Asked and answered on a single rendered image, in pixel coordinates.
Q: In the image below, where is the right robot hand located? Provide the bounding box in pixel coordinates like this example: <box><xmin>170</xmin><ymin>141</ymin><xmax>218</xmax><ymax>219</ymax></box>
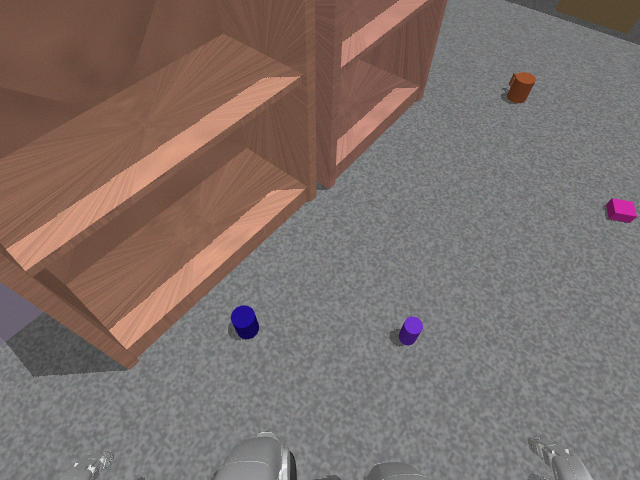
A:
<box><xmin>527</xmin><ymin>436</ymin><xmax>593</xmax><ymax>480</ymax></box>

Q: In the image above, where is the left robot hand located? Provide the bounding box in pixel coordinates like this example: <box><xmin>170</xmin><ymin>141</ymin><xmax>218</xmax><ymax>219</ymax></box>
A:
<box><xmin>59</xmin><ymin>451</ymin><xmax>114</xmax><ymax>480</ymax></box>

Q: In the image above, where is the bookshelf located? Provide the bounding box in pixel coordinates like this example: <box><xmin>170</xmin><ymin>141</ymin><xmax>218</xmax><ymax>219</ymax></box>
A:
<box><xmin>315</xmin><ymin>0</ymin><xmax>448</xmax><ymax>189</ymax></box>
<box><xmin>0</xmin><ymin>0</ymin><xmax>317</xmax><ymax>370</ymax></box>

